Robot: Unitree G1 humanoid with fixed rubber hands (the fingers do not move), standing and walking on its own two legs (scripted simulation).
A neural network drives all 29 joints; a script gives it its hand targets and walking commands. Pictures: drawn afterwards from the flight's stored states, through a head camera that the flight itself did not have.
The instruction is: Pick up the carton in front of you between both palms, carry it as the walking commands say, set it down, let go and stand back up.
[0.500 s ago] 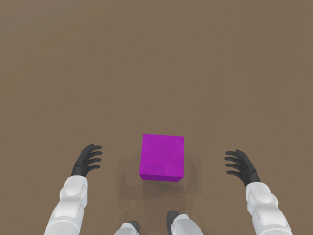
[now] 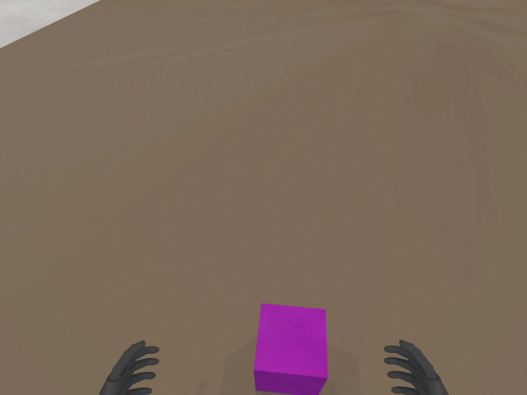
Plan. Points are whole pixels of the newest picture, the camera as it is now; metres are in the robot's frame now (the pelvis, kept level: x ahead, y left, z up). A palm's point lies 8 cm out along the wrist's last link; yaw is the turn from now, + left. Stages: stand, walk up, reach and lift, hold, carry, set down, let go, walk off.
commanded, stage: let go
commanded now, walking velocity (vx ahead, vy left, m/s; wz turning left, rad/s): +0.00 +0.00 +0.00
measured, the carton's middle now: (289, 351) +0.40 -0.07 -0.65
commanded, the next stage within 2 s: stand in 0.24 s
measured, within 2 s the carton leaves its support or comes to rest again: neither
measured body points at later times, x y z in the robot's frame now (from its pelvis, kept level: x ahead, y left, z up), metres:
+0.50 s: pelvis +0.01 -0.02 -0.01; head +0.02 -0.03 +0.44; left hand +0.14 +0.28 -0.09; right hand +0.16 -0.30 -0.10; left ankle -0.04 +0.10 -0.74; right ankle +0.01 -0.13 -0.74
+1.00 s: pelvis +0.01 -0.02 +0.00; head +0.01 -0.03 +0.45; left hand +0.13 +0.28 -0.10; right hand +0.15 -0.32 -0.11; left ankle -0.04 +0.10 -0.74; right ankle +0.01 -0.13 -0.74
